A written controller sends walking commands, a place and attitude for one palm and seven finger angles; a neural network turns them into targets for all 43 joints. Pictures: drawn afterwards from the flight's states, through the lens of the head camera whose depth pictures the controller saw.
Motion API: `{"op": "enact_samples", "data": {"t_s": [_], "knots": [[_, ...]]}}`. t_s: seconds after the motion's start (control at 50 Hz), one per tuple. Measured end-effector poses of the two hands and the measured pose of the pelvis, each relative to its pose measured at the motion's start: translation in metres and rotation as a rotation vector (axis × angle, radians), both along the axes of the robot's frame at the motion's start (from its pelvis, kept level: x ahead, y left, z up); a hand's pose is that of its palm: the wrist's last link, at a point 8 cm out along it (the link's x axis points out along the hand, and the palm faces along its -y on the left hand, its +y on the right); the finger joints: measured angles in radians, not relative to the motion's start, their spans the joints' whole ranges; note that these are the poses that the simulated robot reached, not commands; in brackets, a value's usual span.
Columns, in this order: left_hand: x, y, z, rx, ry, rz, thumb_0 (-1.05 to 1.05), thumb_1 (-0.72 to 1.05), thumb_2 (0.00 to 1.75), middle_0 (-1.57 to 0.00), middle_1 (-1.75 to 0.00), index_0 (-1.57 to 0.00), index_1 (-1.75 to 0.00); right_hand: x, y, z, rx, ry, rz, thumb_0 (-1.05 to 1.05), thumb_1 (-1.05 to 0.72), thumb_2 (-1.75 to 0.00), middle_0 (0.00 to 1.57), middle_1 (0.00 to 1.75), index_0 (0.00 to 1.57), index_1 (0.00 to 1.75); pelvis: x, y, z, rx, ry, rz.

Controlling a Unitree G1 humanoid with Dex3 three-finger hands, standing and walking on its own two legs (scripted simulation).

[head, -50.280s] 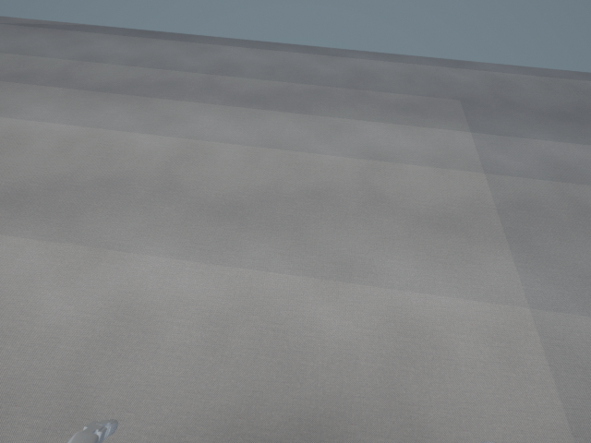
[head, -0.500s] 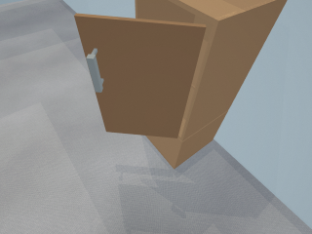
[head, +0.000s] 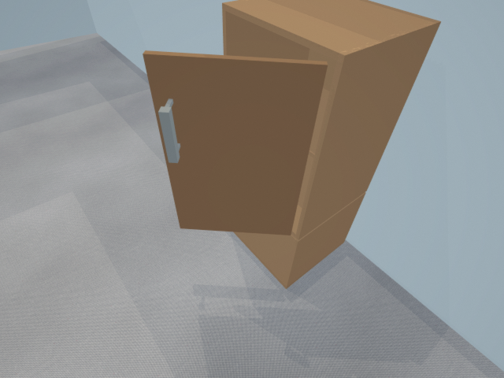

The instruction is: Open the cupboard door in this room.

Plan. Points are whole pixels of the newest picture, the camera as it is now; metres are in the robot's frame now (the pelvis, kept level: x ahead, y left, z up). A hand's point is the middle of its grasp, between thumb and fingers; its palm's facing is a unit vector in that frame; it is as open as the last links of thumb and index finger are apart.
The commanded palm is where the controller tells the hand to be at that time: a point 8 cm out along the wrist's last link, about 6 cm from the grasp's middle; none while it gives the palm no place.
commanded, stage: come to a stop and stand still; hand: left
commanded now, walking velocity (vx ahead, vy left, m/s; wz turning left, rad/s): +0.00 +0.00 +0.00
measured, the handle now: (172, 131) +0.63 +0.23 +0.05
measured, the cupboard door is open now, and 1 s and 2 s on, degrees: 48 48 48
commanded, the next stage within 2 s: look again from close up in 0.82 s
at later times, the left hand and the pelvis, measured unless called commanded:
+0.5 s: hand out of the picture -0.04 +0.13 -0.17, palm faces +0.03 -0.98 -0.18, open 7.4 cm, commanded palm none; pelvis -0.02 -0.03 +0.00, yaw +1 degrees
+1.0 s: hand out of the picture -0.05 +0.13 -0.18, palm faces +0.05 -0.98 -0.17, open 7.4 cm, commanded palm none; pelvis -0.02 -0.04 +0.00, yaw +1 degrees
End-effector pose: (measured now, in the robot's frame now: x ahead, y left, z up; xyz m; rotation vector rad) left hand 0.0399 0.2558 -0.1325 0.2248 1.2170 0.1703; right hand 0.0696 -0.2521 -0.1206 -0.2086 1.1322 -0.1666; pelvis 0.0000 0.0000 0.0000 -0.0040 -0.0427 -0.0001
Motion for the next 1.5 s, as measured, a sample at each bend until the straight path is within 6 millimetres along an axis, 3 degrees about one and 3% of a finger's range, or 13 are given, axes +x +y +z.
{"op": "enact_samples", "data": {"t_s": [0.2,0.38,0.64,0.98,1.2,1.5], "knots": [[-0.051,-0.02,-0.003,-0.014,0.124,0.027,0.01,0.9,0.9,-0.2,-0.3,-0.2,-0.29,-0.067,-0.014,-0.01,0.014,0.173,-0.054,0.01,-0.91,-0.9,0.2,0.3,0.2,0.3,-0.011,-0.013,0.004,0.004,0.0,0.009],[-0.077,-0.054,-0.006,-0.052,0.175,0.051,0.01,0.9,0.9,-0.2,-0.3,-0.2,-0.29,-0.092,-0.01,-0.017,0.062,0.232,-0.071,0.01,-0.91,-0.9,0.2,0.3,0.2,0.3,-0.016,-0.027,0.004,0.003,-0.001,0.014],[-0.081,-0.09,-0.013,-0.107,0.152,0.065,0.0,0.9,0.9,-0.2,-0.3,-0.2,-0.29,-0.098,0.0,-0.022,0.107,0.226,-0.078,0.01,-0.91,-0.9,0.2,0.3,0.2,0.3,-0.023,-0.039,0.003,-0.001,-0.003,0.012],[-0.092,-0.08,-0.014,-0.097,0.191,0.087,0.0,0.9,0.9,-0.2,-0.3,-0.2,-0.29,-0.117,0.003,-0.021,0.094,0.285,-0.1,0.01,-0.91,-0.9,0.19,0.3,0.2,0.3,-0.024,-0.036,0.002,-0.005,0.021,0.014],[-0.088,-0.078,-0.01,-0.088,0.193,0.086,0.0,0.9,0.9,-0.2,-0.3,-0.2,-0.29,-0.099,0.007,-0.022,0.108,0.251,-0.087,0.01,-0.91,-0.9,0.19,0.3,0.2,0.3,-0.018,-0.035,0.004,0.0,0.019,0.009],[-0.072,-0.088,-0.01,-0.102,0.172,0.072,0.0,0.9,0.9,-0.2,-0.3,-0.2,-0.29,-0.086,-0.003,-0.02,0.092,0.234,-0.083,0.01,-0.92,-0.9,0.19,0.3,0.2,0.3,-0.012,-0.039,0.005,0.002,0.018,0.005]]}}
